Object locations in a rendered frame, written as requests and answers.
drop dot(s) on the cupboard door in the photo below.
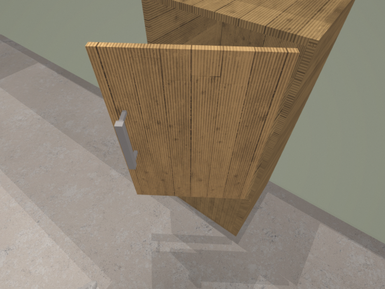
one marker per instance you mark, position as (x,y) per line
(199,116)

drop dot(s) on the handle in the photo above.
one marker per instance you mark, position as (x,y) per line
(124,140)

